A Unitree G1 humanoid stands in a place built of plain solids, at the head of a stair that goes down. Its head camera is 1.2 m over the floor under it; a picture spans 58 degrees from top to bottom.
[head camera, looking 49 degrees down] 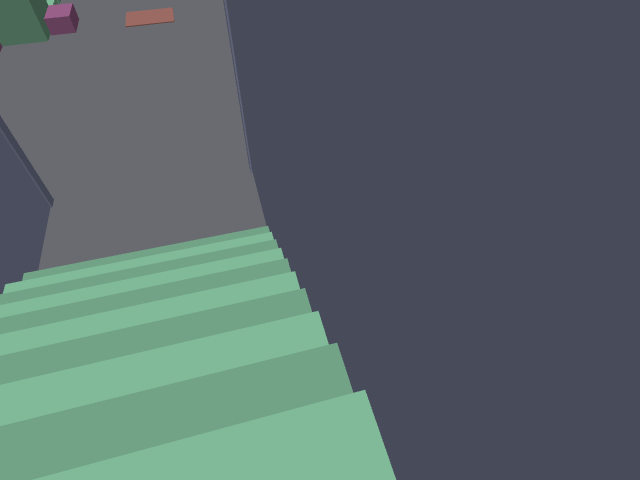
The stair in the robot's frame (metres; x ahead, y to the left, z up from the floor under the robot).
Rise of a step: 0.19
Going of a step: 0.26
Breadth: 2.10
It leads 15 degrees to the left of straight ahead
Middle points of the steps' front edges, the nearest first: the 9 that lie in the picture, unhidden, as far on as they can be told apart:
0.46 0.95 -0.19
0.71 1.01 -0.38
0.96 1.08 -0.57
1.20 1.15 -0.77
1.45 1.21 -0.96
1.70 1.28 -1.15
1.95 1.35 -1.34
2.20 1.42 -1.53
2.45 1.48 -1.72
